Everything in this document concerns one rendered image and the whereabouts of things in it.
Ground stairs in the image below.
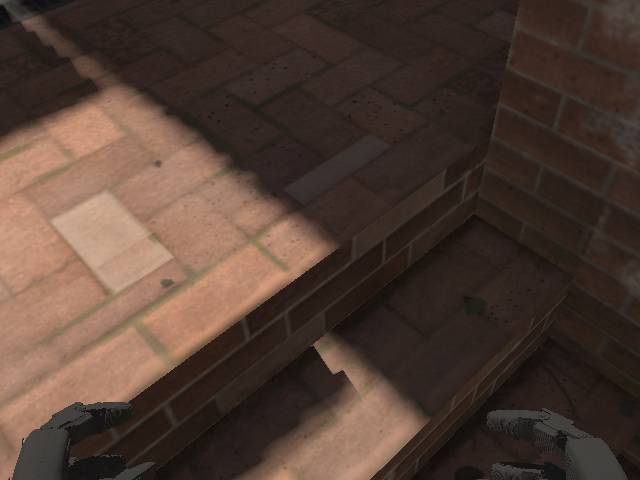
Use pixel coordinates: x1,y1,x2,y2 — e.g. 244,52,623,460
70,136,640,480

